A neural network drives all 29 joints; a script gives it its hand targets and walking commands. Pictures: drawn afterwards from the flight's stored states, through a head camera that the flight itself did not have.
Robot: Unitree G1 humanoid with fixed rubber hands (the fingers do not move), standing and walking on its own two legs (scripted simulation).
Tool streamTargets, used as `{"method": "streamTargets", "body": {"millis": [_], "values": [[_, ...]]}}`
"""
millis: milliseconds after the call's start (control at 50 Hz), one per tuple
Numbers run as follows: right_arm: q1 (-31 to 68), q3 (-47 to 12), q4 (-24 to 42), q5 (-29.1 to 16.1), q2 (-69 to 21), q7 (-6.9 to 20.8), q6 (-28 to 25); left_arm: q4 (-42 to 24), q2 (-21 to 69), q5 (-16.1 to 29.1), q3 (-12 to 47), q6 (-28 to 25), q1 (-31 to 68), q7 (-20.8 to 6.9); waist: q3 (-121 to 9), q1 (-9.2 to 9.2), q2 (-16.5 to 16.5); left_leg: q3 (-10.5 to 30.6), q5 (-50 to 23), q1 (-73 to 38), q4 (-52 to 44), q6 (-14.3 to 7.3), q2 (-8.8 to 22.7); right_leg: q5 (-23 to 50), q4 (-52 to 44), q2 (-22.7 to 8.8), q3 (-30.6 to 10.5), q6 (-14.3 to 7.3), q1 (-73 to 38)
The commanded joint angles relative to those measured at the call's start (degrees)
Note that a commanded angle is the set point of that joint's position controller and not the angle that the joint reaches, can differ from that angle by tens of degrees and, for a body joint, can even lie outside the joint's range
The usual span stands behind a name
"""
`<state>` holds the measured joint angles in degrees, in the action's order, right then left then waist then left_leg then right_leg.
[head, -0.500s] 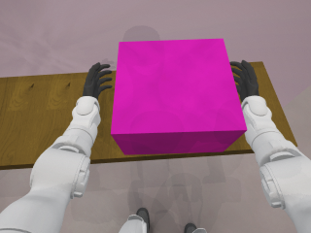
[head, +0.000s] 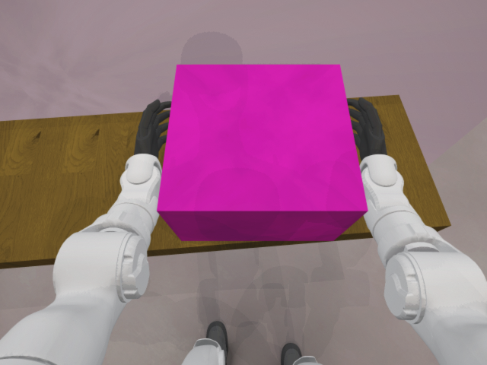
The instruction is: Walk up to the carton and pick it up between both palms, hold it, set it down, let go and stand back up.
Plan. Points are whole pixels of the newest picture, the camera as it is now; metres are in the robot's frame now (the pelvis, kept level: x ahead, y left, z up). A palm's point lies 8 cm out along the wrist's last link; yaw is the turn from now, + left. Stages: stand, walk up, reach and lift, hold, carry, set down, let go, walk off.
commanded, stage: reach and lift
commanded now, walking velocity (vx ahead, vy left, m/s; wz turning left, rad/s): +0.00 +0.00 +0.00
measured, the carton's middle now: (257, 155) +0.46 +0.01 -0.01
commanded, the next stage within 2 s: none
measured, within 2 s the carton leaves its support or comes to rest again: neither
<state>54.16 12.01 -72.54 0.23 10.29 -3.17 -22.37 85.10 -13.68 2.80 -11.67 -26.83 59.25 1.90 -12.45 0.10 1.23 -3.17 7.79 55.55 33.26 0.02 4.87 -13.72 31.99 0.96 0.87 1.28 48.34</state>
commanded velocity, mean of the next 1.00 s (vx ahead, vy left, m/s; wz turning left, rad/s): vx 0.00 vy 0.00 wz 0.00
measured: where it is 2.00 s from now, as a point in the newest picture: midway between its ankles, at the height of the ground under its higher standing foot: outside the picture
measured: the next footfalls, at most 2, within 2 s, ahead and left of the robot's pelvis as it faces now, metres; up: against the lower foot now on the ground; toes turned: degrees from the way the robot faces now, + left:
none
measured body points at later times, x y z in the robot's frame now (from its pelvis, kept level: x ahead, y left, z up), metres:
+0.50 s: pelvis +0.02 +0.00 +0.01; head +0.17 +0.01 +0.44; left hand +0.47 +0.20 +0.01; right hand +0.47 -0.17 +0.02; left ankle +0.05 +0.12 -0.71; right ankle -0.01 -0.14 -0.71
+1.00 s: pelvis +0.02 +0.00 +0.01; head +0.17 +0.01 +0.44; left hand +0.47 +0.20 +0.01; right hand +0.47 -0.17 +0.02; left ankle +0.05 +0.12 -0.71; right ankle -0.01 -0.14 -0.71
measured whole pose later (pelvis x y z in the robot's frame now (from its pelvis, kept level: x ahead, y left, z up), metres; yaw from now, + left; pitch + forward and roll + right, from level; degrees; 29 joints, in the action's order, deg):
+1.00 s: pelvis +0.02 +0.00 +0.01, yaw +1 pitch +28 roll -2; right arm 49.2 27.5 -73.1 14.6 6.2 -1.6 -33.0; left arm 89.1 -13.2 -3.8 -18.0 -36.1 56.4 0.3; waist -9.4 0.6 0.7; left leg -3.4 6.5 47.6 26.4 0.2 4.1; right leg -12.1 24.5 0.5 1.1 1.0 40.1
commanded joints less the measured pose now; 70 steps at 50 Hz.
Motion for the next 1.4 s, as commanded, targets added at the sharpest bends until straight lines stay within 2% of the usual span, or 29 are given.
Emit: {"method": "streamTargets", "body": {"millis": [0, 80, 200, 300, 640, 1060, 1240, 1380], "values": [[22.5, -0.5, 3.6, 15.8, -33.3, 9.2, -6.7, -2.0, 29.4, -12.0, 3.9, -5.5, 25.0, -9.4, -40.0, -0.80, 3.1, -1.4, -25.0, -43.5, 2.6, 2.9, -1.7, 29.5, -3.5, -0.6, 4.4, 0.1, -13.6], [19.4, 1.3, 0.9, 20.5, -34.5, 10.3, -7.9, 0.8, 29.0, -13.3, 2.1, -7.4, 21.9, -9.1, -38.1, -0.62, 1.4, -1.5, -25.0, -41.5, 0.2, 1.9, -1.7, 30.8, -4.5, -1.0, 4.6, 0.6, -16.9], [15.9, 2.1, -1.9, 22.5, -35.3, 10.7, -8.3, 2.2, 28.8, -13.7, 2.0, -8.3, 19.2, -8.6, -35.0, -0.78, 1.1, -1.6, -26.3, -42.6, -1.5, 2.1, -1.6, 29.3, -6.2, -0.6, 4.9, 0.5, -16.9], [15.2, 1.8, -2.5, 22.8, -35.7, 10.6, -9.3, 1.8, 29.3, -13.7, 2.1, -9.2, 18.4, -8.5, -34.5, -1.15, 1.8, -1.6, -30.8, -44.3, -0.8, 2.6, -1.5, 31.2, -6.7, -0.6, 5.2, 0.8, -16.0], [13.1, 0.9, -4.0, 23.2, -36.7, 9.8, -10.1, 3.5, 29.3, -14.2, 1.8, -10.1, 15.7, -8.8, -31.6, -1.02, 0.5, -1.9, -25.1, -39.0, -3.0, 1.7, -2.1, 31.4, -6.4, -1.1, 4.3, 0.7, -19.8], [13.1, 0.4, -6.9, 22.3, -36.6, 9.3, -11.0, 4.2, 28.4, -13.0, 2.8, -10.3, 15.7, -8.2, -30.5, -1.27, 0.9, -1.8, -22.8, -36.5, -2.7, 1.5, -2.1, 28.6, -6.1, -0.5, 4.4, 0.3, -18.1], [17.2, -1.0, -7.1, 25.8, -38.1, 8.1, -19.4, 3.2, 33.1, -14.1, 2.4, -15.0, 18.0, -8.6, -37.5, -1.33, 0.2, -2.7, -29.9, -36.0, -0.7, 2.8, -1.9, 38.6, -3.4, 0.0, 5.4, 1.3, -18.4], [17.4, -2.0, -10.9, 26.3, -36.2, 7.9, -23.5, 3.5, 34.3, -14.9, 3.9, -16.6, 16.4, -8.4, -38.9, -1.52, 0.3, -2.6, -29.9, -37.0, -0.9, 3.1, -2.0, 36.7, -4.3, 1.2, 6.0, 0.7, -16.0]]}}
